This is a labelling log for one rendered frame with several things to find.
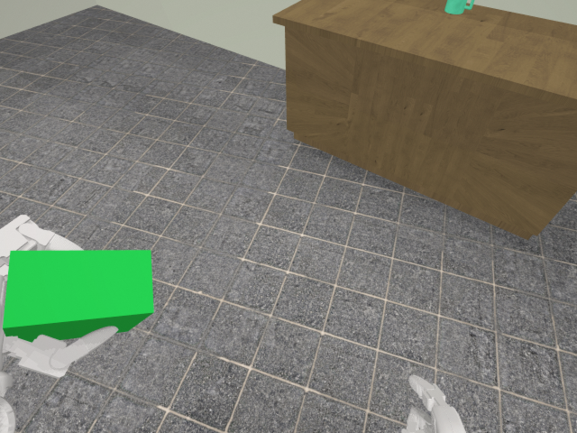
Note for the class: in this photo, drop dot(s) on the sponge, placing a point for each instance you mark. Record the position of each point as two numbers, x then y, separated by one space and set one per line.
68 294

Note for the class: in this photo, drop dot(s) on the robot right hand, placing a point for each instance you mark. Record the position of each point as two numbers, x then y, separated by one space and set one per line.
444 419

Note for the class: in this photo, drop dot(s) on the robot left hand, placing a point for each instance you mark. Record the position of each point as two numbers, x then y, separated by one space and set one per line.
45 354

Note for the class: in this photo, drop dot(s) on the table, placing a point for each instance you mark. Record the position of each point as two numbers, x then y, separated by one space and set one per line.
475 110

